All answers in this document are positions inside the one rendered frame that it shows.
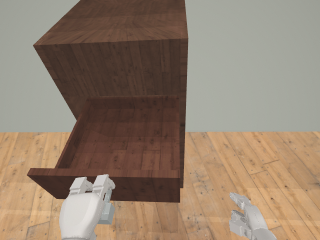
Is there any cabinet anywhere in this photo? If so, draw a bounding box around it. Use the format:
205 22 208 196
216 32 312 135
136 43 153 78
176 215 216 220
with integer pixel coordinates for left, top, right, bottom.
33 0 189 189

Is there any right robot hand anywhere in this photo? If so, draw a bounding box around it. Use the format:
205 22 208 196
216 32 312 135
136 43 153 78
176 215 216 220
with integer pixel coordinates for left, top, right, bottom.
229 192 269 240

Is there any drawer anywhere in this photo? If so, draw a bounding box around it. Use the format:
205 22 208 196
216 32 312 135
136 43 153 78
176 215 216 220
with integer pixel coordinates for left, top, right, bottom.
27 96 180 203

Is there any left robot hand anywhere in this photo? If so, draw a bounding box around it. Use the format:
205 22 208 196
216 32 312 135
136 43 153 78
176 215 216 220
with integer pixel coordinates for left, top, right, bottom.
59 174 116 240

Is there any right robot forearm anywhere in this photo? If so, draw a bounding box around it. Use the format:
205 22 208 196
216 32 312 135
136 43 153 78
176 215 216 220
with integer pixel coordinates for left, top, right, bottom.
251 228 277 240

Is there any handle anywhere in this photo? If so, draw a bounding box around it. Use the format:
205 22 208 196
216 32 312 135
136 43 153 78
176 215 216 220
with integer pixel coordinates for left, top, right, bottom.
97 190 115 225

